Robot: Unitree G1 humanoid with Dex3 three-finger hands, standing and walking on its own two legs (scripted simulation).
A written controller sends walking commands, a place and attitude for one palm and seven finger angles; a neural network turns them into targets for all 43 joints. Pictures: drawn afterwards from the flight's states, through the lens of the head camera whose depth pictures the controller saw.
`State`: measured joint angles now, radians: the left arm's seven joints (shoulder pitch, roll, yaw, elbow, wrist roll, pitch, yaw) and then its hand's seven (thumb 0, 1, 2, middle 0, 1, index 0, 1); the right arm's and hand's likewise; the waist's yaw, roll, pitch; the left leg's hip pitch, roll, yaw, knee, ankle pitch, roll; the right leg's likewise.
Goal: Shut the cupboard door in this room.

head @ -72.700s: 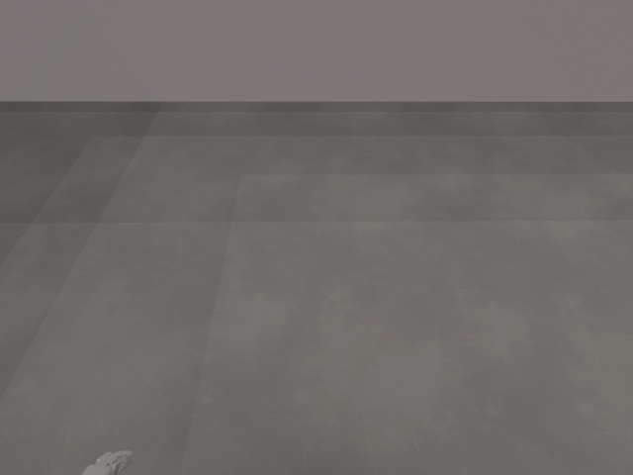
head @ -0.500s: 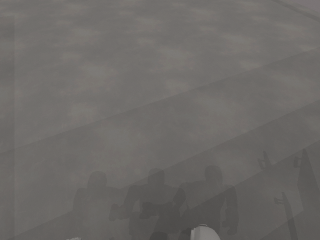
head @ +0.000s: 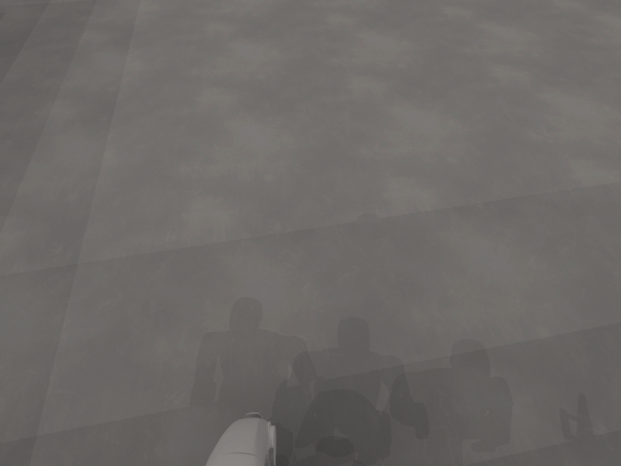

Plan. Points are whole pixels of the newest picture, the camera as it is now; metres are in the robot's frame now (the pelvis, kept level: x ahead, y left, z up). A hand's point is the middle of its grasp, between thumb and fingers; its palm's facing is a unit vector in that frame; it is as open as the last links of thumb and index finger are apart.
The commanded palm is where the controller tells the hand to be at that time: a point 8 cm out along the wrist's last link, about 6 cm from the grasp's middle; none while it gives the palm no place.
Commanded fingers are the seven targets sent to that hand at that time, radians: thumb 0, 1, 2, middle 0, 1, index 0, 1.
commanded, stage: walk to a spot facing it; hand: left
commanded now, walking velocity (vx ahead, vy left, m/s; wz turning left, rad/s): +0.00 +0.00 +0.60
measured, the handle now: out of the picture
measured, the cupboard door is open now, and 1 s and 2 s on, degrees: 54 54 54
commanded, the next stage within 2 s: turn to face it in 0.24 s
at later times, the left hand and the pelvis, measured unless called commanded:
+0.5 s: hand (149, 428) +0.19 +0.26 -0.16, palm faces +0.23 -0.95 -0.23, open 7.4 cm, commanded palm none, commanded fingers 0.00 0.90 0.90 -0.20 -0.30 -0.20 -0.30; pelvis +0.11 +0.04 +0.00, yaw +11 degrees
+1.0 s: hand (179, 440) +0.18 +0.22 -0.19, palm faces +0.03 -0.98 -0.19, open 7.4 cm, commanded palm none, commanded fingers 0.00 0.90 0.90 -0.20 -0.30 -0.20 -0.30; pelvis +0.16 +0.03 -0.01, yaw -3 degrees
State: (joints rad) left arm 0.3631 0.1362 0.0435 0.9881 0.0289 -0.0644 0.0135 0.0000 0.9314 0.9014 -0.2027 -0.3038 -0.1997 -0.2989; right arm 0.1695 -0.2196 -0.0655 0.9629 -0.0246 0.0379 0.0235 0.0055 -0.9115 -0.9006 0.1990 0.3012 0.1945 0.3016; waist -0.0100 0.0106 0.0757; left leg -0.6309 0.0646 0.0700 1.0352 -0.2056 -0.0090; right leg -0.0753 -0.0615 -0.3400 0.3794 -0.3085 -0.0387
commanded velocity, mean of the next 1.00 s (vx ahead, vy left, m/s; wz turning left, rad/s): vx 0.00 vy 0.00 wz -0.23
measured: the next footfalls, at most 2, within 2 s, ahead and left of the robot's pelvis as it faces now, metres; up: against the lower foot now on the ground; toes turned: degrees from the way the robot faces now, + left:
left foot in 0.18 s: +0.17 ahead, +0.11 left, +0.00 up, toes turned +12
right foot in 0.68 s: +0.18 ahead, -0.11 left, +0.00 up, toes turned +4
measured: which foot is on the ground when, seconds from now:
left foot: up 0.00-0.16, down 0.18-0.70, up 0.72-0.98, down 1.00-1.00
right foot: down 0.00-0.18, up 0.20-0.66, down 0.68-1.00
